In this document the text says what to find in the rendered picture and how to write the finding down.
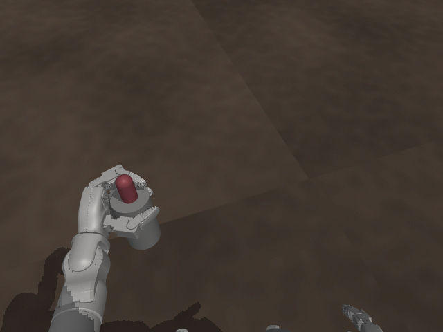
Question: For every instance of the bottle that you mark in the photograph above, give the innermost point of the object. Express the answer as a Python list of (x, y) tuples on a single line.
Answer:
[(130, 201)]

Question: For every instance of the left robot arm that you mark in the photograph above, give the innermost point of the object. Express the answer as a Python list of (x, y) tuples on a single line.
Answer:
[(81, 305)]

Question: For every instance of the right robot hand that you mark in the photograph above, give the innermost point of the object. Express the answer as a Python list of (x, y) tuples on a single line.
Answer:
[(362, 321)]

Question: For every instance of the left robot hand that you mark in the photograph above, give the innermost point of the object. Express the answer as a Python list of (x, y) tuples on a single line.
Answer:
[(95, 213)]

